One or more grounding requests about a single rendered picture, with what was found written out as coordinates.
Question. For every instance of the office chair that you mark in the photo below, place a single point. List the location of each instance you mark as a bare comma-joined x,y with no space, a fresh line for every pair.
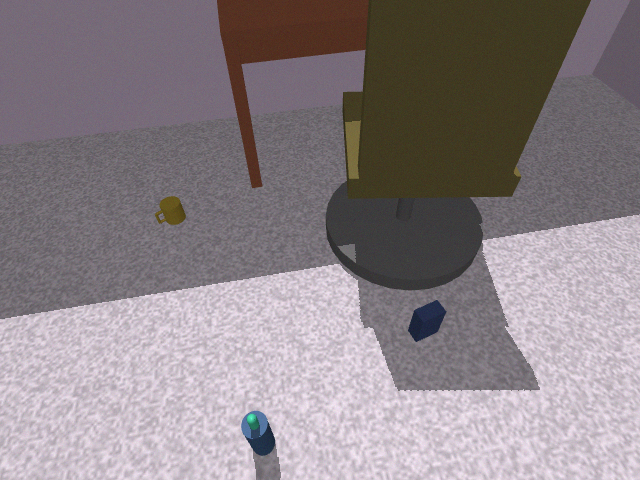
452,90

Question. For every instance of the desk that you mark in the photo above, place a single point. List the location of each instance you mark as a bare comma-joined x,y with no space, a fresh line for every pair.
266,30

